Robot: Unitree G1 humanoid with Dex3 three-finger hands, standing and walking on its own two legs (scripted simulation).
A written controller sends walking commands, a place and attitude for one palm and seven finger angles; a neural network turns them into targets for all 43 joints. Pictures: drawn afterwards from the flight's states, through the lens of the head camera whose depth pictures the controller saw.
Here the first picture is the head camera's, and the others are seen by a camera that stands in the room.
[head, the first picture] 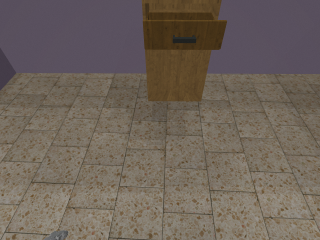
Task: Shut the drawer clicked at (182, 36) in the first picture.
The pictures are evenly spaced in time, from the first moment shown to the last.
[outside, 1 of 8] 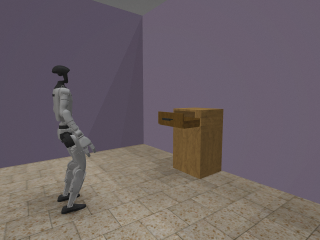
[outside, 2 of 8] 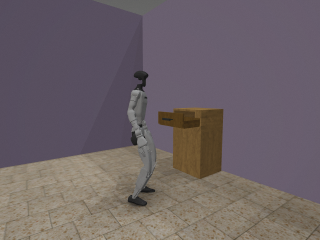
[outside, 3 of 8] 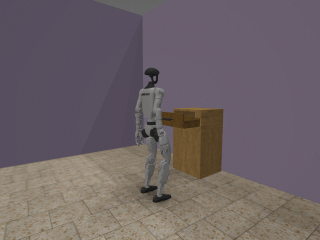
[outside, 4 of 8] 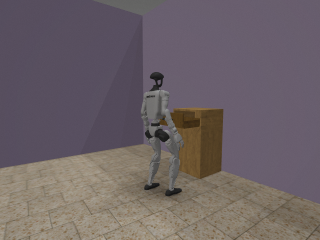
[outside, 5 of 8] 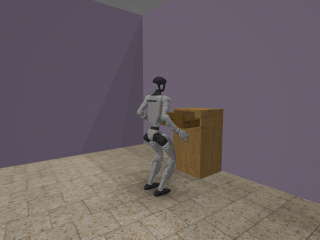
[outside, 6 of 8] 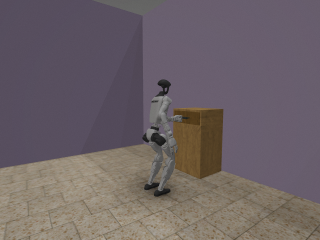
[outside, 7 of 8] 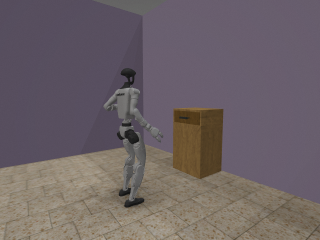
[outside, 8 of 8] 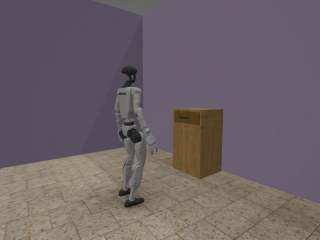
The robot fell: no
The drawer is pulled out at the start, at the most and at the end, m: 0.29 0.29 0.00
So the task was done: yes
